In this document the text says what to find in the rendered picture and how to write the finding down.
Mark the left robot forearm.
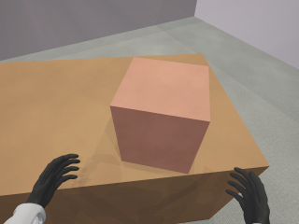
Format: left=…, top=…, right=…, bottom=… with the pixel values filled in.
left=4, top=203, right=46, bottom=224

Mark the carton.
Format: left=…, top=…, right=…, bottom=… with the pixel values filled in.
left=110, top=57, right=210, bottom=174

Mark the robot left hand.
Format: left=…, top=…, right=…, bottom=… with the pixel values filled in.
left=26, top=153, right=80, bottom=209

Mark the pedestal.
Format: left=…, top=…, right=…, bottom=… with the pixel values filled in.
left=0, top=53, right=270, bottom=224

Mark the robot right hand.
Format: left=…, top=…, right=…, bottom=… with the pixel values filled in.
left=225, top=167, right=270, bottom=224

